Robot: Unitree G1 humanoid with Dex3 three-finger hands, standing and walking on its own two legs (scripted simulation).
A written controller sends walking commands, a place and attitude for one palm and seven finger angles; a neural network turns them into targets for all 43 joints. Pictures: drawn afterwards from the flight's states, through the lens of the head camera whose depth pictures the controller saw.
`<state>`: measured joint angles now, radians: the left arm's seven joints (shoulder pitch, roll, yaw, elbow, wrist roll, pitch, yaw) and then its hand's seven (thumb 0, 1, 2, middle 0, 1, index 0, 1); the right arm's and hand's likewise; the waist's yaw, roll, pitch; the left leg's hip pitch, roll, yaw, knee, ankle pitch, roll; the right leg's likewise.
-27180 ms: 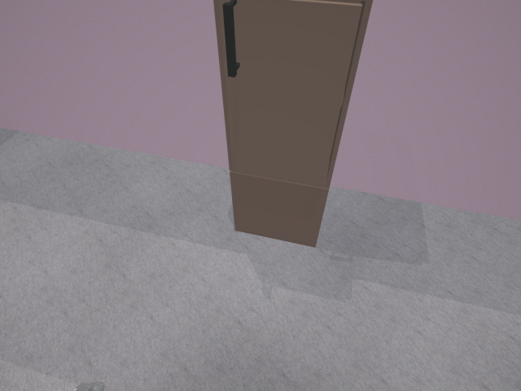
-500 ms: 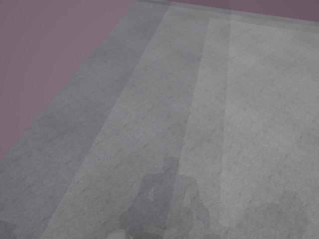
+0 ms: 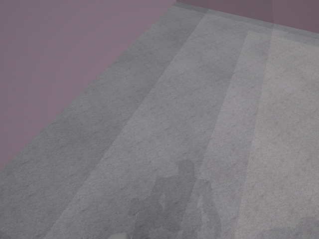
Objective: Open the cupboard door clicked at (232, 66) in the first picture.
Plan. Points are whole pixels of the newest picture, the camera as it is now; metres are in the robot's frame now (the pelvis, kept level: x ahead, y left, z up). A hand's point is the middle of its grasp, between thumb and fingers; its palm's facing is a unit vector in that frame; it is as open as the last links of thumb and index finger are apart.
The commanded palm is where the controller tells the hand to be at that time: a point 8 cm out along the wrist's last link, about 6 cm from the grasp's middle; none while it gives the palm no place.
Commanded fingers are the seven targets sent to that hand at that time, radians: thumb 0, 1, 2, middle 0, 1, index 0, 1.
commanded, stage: turn to face it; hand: left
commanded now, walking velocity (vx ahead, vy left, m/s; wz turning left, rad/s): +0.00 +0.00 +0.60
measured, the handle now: out of the picture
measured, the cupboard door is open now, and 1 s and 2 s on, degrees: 46 46 46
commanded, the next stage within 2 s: none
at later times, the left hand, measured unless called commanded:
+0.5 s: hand out of the picture +0.12 +0.17 -0.15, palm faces +0.29 -0.91 -0.29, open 7.4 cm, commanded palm none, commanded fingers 0.00 0.90 0.90 -0.20 -0.30 -0.20 -0.30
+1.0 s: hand out of the picture +0.11 +0.19 -0.16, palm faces +0.57 -0.77 -0.28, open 7.4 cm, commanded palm none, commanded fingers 0.00 0.90 0.90 -0.20 -0.30 -0.20 -0.30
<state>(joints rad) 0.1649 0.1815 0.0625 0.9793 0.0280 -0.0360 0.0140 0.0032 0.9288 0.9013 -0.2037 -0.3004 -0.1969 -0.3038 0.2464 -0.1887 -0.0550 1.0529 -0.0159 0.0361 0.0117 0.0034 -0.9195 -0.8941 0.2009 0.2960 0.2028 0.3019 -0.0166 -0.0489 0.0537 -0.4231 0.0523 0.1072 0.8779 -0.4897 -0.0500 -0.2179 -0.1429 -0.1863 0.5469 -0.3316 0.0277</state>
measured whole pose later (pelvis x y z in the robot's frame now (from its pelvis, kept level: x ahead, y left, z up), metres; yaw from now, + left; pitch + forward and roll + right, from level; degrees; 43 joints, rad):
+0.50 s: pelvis +0.10 -0.05 +0.00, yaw +17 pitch +2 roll +2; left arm 0.19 0.20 0.05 0.89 0.02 0.01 0.02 0.01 0.91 0.90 -0.20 -0.30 -0.20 -0.30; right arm 0.13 -0.26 -0.09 0.93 -0.02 0.07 0.02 0.00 -0.91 -0.89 0.20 0.30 0.20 0.30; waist -0.01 0.01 0.09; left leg -0.50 0.02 0.02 1.12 -0.47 -0.06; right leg -0.27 -0.11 -0.13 0.57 -0.33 0.01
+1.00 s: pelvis +0.14 -0.06 +0.00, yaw +35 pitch +1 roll -1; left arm 0.14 0.25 0.07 0.87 0.01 0.04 0.00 0.01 0.91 0.90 -0.20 -0.30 -0.19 -0.30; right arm 0.16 -0.22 -0.06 0.91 -0.03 0.05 0.01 0.00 -0.90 -0.89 0.21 0.30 0.21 0.30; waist -0.01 0.02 0.09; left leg -0.32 0.01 -0.07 0.57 -0.27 -0.02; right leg -0.36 -0.05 -0.03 0.71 -0.37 0.08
